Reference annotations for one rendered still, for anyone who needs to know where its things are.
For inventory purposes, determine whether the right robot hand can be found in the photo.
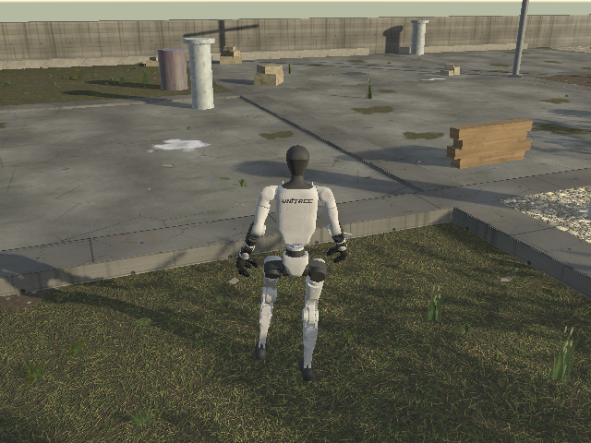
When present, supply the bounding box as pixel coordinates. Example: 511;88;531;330
327;247;348;263

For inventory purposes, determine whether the right robot shin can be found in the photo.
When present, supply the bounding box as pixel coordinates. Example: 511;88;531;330
303;308;319;368

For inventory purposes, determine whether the left robot hand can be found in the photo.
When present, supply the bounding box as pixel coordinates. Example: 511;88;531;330
236;255;258;277

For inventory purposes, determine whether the robot left upper arm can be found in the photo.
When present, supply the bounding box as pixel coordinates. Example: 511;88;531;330
251;186;278;236

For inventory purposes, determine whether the robot left forearm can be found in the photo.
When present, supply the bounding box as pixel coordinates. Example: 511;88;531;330
239;222;259;259

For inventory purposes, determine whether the robot right upper arm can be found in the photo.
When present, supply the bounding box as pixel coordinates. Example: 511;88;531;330
316;186;342;236

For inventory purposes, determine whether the humanoid robot torso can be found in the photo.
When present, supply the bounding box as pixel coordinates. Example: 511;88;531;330
275;182;319;277

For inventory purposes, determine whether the robot right forearm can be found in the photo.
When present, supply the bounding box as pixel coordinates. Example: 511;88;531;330
332;222;347;251

